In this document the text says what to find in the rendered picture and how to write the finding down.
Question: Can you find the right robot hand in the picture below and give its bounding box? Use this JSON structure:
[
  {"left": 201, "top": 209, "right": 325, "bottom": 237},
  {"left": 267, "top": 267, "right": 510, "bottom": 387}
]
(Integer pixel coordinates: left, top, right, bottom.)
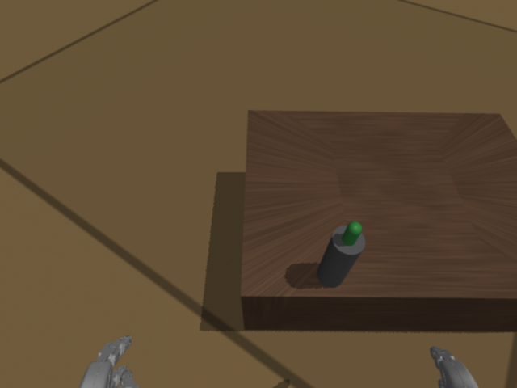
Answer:
[{"left": 430, "top": 346, "right": 479, "bottom": 388}]

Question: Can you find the left robot hand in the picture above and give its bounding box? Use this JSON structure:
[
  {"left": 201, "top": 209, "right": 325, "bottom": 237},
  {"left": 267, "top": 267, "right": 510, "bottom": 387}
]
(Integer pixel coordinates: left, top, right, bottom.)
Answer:
[{"left": 79, "top": 335, "right": 139, "bottom": 388}]

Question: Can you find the bottle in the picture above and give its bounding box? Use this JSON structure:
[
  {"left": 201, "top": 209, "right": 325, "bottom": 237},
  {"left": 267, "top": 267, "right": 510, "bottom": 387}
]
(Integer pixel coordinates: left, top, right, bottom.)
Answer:
[{"left": 317, "top": 221, "right": 365, "bottom": 288}]

